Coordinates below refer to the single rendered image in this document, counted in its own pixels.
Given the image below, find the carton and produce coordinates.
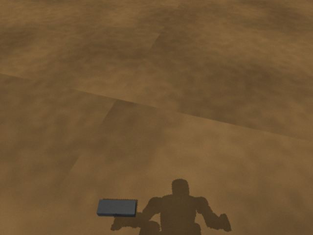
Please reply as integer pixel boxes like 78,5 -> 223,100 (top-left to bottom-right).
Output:
97,200 -> 136,217

